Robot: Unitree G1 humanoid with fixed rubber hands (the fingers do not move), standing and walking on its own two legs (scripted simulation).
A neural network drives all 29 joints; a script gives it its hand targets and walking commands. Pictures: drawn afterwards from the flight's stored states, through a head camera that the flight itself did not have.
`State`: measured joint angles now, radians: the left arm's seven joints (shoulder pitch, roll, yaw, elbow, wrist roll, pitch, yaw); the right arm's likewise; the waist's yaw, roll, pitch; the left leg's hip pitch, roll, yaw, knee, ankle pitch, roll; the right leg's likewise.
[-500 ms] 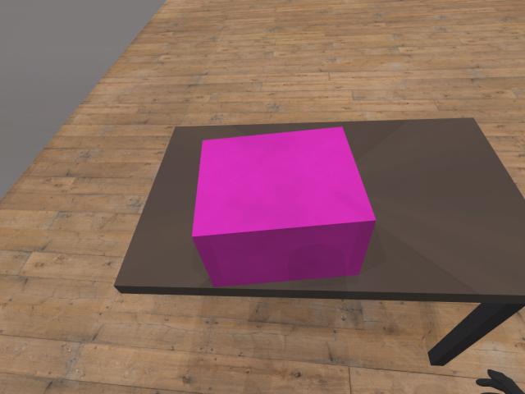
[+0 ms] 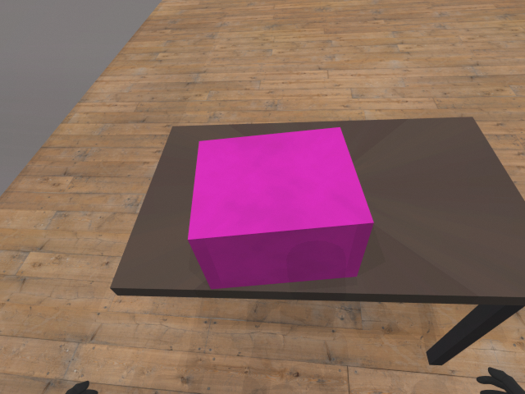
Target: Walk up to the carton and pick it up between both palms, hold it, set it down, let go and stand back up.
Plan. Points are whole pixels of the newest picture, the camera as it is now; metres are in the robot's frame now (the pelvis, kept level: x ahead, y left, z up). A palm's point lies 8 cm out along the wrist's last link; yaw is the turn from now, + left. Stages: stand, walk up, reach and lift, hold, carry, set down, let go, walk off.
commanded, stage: walk up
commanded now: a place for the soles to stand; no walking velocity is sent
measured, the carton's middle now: (276, 207) +0.47 +0.01 -0.04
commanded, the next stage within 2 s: reach and lift in 0.02 s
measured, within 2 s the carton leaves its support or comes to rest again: neither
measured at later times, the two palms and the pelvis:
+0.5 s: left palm (98, 358) +0.19 +0.29 -0.04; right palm out of the picture +0.15 -0.34 -0.04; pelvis +0.00 +0.00 +0.01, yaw +0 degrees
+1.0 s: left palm (106, 355) +0.19 +0.27 -0.02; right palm (510, 376) +0.16 -0.29 -0.02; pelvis -0.01 -0.01 +0.01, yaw +0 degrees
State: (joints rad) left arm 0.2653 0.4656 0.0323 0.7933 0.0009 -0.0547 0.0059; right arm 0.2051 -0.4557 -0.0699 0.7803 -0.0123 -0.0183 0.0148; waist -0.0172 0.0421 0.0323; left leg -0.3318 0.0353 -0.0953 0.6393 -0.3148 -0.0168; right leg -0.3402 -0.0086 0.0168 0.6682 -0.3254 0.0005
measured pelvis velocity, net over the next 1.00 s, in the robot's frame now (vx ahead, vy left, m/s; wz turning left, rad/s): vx -0.01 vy -0.01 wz -0.01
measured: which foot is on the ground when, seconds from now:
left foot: down 0.00-1.00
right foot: down 0.00-1.00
